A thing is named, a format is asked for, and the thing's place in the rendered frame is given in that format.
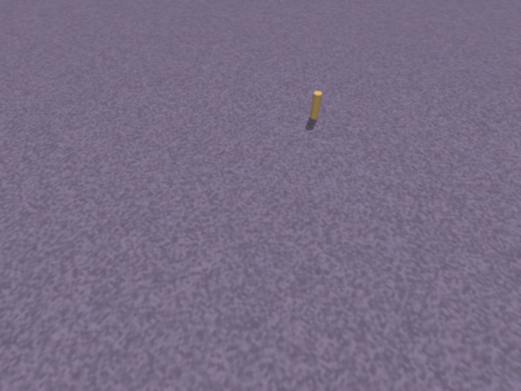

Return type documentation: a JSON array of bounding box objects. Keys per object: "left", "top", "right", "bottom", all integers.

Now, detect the can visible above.
[{"left": 310, "top": 91, "right": 322, "bottom": 119}]

